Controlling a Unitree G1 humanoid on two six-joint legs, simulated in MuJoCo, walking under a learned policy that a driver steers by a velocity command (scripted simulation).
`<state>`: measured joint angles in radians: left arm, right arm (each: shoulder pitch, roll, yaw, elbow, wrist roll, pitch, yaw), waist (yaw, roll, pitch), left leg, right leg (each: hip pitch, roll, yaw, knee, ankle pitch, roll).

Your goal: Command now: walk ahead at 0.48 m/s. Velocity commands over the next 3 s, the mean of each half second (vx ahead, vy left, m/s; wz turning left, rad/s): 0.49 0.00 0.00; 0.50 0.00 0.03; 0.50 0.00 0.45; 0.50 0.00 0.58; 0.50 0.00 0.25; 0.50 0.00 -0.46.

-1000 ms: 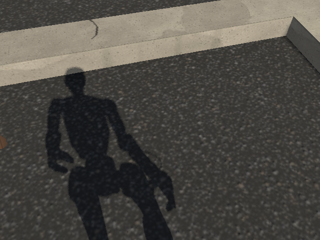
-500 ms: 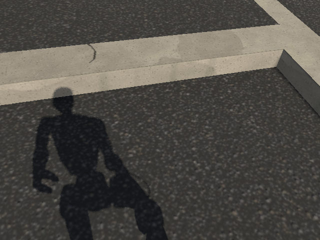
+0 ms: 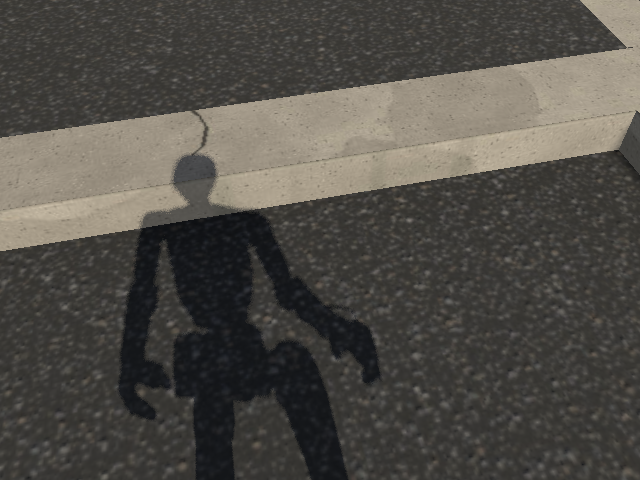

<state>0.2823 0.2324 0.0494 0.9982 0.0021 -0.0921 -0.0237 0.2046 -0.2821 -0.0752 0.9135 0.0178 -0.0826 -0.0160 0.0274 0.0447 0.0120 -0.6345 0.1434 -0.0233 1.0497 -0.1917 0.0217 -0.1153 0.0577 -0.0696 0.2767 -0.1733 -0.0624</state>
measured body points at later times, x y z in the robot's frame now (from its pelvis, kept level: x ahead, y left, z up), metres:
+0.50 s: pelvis +0.29 +0.06 +0.00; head +0.31 +0.07 +0.45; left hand +0.40 +0.34 -0.14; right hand +0.34 -0.21 -0.13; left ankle +0.32 +0.14 -0.75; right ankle +0.32 -0.11 -0.67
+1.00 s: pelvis +0.58 -0.02 -0.01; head +0.60 -0.03 +0.44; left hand +0.65 +0.25 -0.13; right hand +0.65 -0.29 -0.15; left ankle +0.53 +0.13 -0.66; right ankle +0.62 -0.10 -0.75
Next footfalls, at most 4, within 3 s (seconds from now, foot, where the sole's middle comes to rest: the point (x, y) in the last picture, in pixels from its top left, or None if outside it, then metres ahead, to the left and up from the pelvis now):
0.28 left None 0.36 0.15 -0.78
0.82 right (397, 413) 0.66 -0.10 -0.78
1.36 left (304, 318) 0.90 0.11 -0.78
1.86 right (334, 231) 1.20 0.04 -0.78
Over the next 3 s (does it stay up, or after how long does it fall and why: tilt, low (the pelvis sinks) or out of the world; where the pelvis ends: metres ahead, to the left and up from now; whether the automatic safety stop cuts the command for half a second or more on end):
stays up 1.49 0.52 0.12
